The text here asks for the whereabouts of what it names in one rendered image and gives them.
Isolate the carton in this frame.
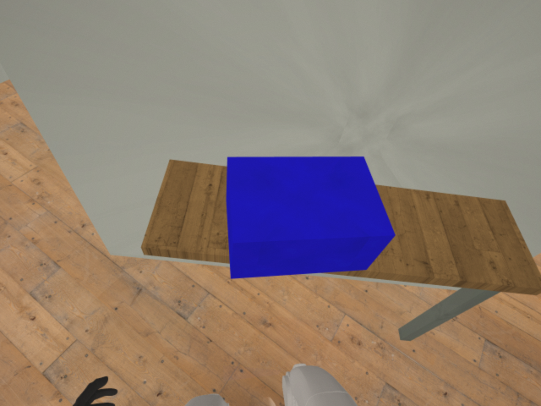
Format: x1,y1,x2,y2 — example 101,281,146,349
227,156,396,279

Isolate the robot left hand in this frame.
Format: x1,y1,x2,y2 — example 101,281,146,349
73,376,117,406

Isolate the right robot thigh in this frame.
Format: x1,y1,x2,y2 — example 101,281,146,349
282,365,357,406

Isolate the table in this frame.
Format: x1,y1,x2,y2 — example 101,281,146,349
141,160,541,341

